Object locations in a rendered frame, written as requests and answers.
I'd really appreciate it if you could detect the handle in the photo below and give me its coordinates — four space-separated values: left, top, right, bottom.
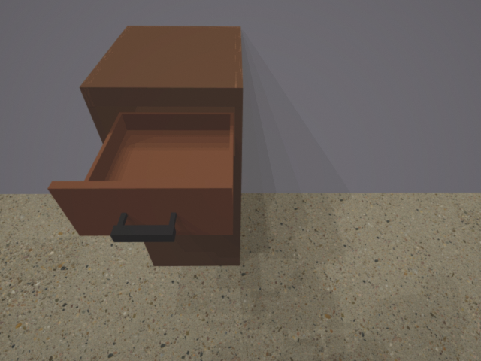
110 213 177 242

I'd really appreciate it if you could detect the cabinet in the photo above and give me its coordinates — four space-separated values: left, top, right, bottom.
80 26 243 266

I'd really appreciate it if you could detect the drawer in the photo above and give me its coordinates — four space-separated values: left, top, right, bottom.
48 112 234 236

